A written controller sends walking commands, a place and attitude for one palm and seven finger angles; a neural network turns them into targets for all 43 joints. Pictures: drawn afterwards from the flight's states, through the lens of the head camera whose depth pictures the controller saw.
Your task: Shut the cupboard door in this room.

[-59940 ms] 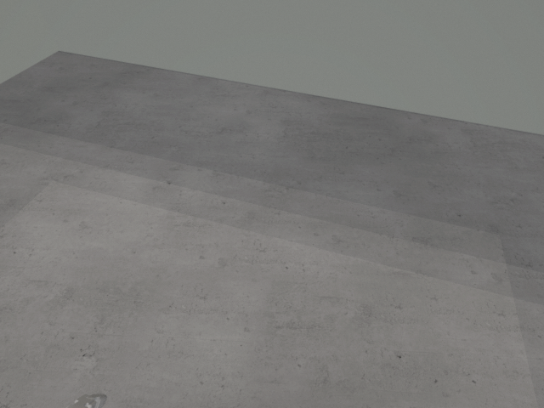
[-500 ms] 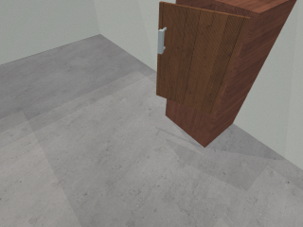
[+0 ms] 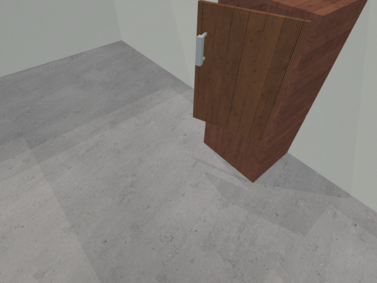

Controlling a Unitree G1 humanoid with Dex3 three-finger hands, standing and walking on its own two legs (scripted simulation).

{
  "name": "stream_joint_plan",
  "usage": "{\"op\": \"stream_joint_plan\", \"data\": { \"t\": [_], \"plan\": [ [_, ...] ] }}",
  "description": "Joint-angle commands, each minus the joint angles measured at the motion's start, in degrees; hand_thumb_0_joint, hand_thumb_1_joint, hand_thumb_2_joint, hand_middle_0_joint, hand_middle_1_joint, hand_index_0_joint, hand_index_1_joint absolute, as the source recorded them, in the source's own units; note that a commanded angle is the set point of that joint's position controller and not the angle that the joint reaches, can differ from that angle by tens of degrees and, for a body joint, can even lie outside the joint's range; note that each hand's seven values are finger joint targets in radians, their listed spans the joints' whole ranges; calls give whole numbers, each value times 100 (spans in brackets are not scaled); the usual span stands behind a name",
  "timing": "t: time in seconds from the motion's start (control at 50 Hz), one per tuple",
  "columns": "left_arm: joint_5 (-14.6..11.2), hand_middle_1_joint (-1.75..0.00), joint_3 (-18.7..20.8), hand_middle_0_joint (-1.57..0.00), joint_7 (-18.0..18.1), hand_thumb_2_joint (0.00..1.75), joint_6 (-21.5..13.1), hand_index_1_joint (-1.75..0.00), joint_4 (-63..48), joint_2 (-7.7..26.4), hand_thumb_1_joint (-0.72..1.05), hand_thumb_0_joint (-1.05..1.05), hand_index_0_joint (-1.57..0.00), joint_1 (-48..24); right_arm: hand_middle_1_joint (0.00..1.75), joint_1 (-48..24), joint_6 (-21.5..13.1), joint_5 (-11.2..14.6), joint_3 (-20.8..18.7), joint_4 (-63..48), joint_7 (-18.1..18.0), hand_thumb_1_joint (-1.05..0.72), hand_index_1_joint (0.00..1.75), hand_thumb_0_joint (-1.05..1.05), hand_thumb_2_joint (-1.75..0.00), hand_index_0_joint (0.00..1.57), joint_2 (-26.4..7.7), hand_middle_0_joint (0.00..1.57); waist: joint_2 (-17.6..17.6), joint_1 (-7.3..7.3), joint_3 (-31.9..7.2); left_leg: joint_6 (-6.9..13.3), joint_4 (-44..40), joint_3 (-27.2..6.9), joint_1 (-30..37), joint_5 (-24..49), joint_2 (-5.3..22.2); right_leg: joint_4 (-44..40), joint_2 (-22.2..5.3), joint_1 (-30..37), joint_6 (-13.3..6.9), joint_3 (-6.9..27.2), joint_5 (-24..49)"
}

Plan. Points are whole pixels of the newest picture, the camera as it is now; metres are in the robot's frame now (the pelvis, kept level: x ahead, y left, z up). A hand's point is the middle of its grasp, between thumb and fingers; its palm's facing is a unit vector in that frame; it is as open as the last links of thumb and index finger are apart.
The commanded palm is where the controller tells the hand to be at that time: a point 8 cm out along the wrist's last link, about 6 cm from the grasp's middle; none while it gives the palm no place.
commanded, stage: look to check the result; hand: left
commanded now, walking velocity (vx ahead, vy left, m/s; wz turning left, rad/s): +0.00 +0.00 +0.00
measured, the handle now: (201, 49) +0.99 -0.01 +0.03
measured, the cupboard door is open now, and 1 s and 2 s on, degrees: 21 21 21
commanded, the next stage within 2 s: walk to a spot facing it in 0.38 s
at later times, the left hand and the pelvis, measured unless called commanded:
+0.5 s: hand out of the picture +0.00 +0.18 -0.18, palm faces +0.01 -0.98 -0.19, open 7.4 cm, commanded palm none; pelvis +0.00 +0.01 +0.00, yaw +0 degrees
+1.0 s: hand out of the picture +0.03 +0.23 -0.19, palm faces +0.23 -0.95 -0.21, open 7.4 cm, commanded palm none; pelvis +0.01 +0.02 -0.02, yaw +14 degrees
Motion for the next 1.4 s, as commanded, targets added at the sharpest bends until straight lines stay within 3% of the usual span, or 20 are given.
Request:
{"op": "stream_joint_plan", "data": {
  "t": [0.0, 0.6, 0.7, 0.76, 0.82, 0.84, 0.86, 0.88, 0.9, 0.94, 1.0, 1.14, 1.18, 1.22, 1.24, 1.26, 1.28, 1.3, 1.32, 1.38],
  "plan": [
    [-22, -30, 92, -20, 29, 90, -24, -30, -99, 503, 90, 0, -20, 464, 30, 466, -29, -14, -65, -61, -30, -90, 30, 0, -90, 20, -496, 20, 5, -21, 566, 66, -520, -673, -11, 355, 504, -461, -428, -563, -174, 482, 546],
    [-8, -30, 306, -20, 15, 90, 95, -30, -511, 966, 90, 0, -20, -52, 30, -51, 76, -34, -180, -414, 55, -90, 30, 0, -90, 20, -875, 20, 104, 31, 338, 72, -80, -896, -412, 842, 494, 154, -640, -456, -93, 99, 493],
    [28, -30, 494, -20, 10, 90, 150, -30, -917, 1255, 90, 0, -20, -197, 30, -256, 188, -56, -296, -803, 122, -90, 30, 0, -90, 20, -888, 20, -432, 49, 235, -21, 914, -773, -1096, 441, 131, 119, -1246, -453, -416, 267, 235],
    [83, -30, 567, -20, 6, 90, 120, -30, -1173, 1415, 90, 0, -20, -365, 30, -455, 253, -96, -349, -1109, 183, -90, 30, 0, -90, 20, -804, 20, -1193, 83, 273, -162, 2520, -455, -1567, -1460, 36, -573, -2102, -597, -875, 680, -803],
    [106, -30, 635, -20, -64, 90, 75, -30, -1413, 1546, 90, 0, -20, -778, 30, -217, 142, -67, -358, -1248, 276, -90, 30, 0, -90, 20, -879, 20, -508, -191, 217, -121, 1425, -474, -853, -1348, 260, 236, -2043, -959, -565, 99, -1156],
    [63, -30, 638, -20, -122, 90, 96, -30, -1496, 1436, 90, 0, -20, -839, 30, 278, 96, -105, -410, -1166, 290, -90, 30, 0, -90, 20, -1130, 20, 562, -415, 114, 115, 450, -1091, -93, -1162, 400, 1261, -1450, -1684, -208, -403, -1812],
    [-1, -30, 569, -20, -219, 90, 121, -30, -1727, 1087, 90, 0, -20, -904, 30, 748, 70, -212, -544, -1071, 240, -90, 30, 0, -90, 20, -1649, 20, 2338, -596, 363, 671, -641, -3347, 343, -1605, 1451, 2979, -413, -2920, 261, -865, -2145],
    [95, -30, 504, -20, -203, 90, 149, -30, -1955, 1117, 90, 0, -20, -1458, 30, 1136, 51, -217, -578, -939, 185, -90, 30, 0, -90, 20, -1831, 20, 2047, -807, 419, 933, -1289, -4372, 281, -2494, 1881, 3971, -244, -3429, 155, -64, -2202],
    [114, -30, 512, -20, -224, 90, 123, -30, -2035, 1082, 90, 0, -20, -1666, 30, 1041, 28, -188, -554, -980, 148, -90, 30, 0, -90, 20, -1824, 20, 1385, -650, 476, 883, -1359, -4455, 36, -2772, 1802, 4457, -332, -3638, 95, 389, -1634],
    [105, -30, 534, -20, -301, 90, -1, -30, -1922, 1144, 90, 0, -20, -1451, 30, 426, -114, -156, -443, -1202, 98, -90, 30, 0, -90, 20, -1555, 20, 512, -298, 336, 822, -1209, -3759, -142, -1991, 1484, 4581, -453, -3488, 158, 621, -628],
    [86, -30, 527, -20, -343, 90, -14, -30, -1847, 1094, 90, 0, -20, -1222, 30, 297, -227, -105, -405, -1188, 48, -90, 30, 0, -90, 20, -1498, 20, 469, -171, 25, 848, -983, -2994, 234, -668, 1075, 4096, -392, -3283, 314, 607, -197],
    [66, -30, 471, -20, -391, 90, -34, -30, -2240, 1086, 90, 0, -20, -1759, 30, 211, -179, -119, -498, -1165, 120, -90, 30, 0, -90, 20, -1659, 20, 823, -238, 163, 946, -919, -2851, 38, -800, 807, 2117, -172, -2634, 417, 384, -182],
    [58, -30, 474, -20, -390, 90, -38, -30, -2232, 1099, 90, 0, -20, -1636, 30, 55, -149, -128, -528, -1199, 138, -90, 30, 0, -90, 20, -1714, 20, 840, -157, 141, 888, -735, -2836, -323, -714, 754, 1596, -3, -1922, 410, 251, -117],
    [56, -30, 533, -20, -372, 90, -73, -30, -2028, 1205, 90, 0, -20, -942, 30, -250, -114, -99, -541, -1268, 150, -90, 30, 0, -90, 20, -1711, 20, 664, 210, 34, 703, -165, -2656, -1162, -871, 526, 892, 176, -449, 384, 144, 224],
    [74, -30, 618, -20, -325, 90, -143, -30, -1857, 1507, 90, 0, -20, -285, 30, -381, -119, -41, -519, -1338, 176, -90, 30, 0, -90, 20, -1561, 20, 92, 516, -140, 464, 659, -2308, -2069, -1248, 89, 242, -142, 861, 294, 570, -52],
    [161, -30, 769, -20, -227, 90, -218, -30, -1743, 2190, 90, 0, -20, 347, 30, -164, -155, 12, -441, -1463, 196, -90, 30, 0, -90, 20, -1050, 20, -1674, 737, -694, 61, 2751, -1369, -3117, -2079, -663, -667, -1934, 1971, -218, 2644, -1655],
    [65, -30, 737, -20, -185, 90, -135, -30, -1744, 2240, 90, 0, -20, 424, 30, -349, -122, -62, -487, -1616, 210, -90, 30, 0, -90, 20, -1206, 20, -1638, 674, -467, -26, 4124, -1247, -3290, -2497, -547, -1280, -2670, 1220, -603, 3588, -2413],
    [62, -30, 699, -20, -141, 90, -135, -30, -1857, 2001, 90, 0, -20, -26, 30, -341, -94, -103, -512, -1594, 235, -90, 30, 0, -90, 20, -1237, 20, -1168, 379, -152, -35, 4754, -1370, -3332, -1942, -192, -1256, -2621, 567, -756, 3442, -2680],
    [67, -30, 646, -20, -114, 90, -148, -30, -1923, 1721, 90, 0, -20, -393, 30, -395, -70, -113, -488, -1550, 248, -90, 30, 0, -90, 20, -1182, 20, -1364, 212, -23, -94, 5053, -1364, -3302, -1521, 35, -1189, -2436, 115, -759, 3041, -2267],
    [62, -30, 504, -20, -97, 90, -207, -30, -1906, 1248, 90, 0, -20, -632, 30, -563, 82, -86, -431, -1469, 369, -90, 30, 0, -90, 20, -978, 20, -860, -40, 45, -280, 4627, -1042, -2704, -897, 231, -673, -1818, -289, -600, 718, 1024]
  ]
}}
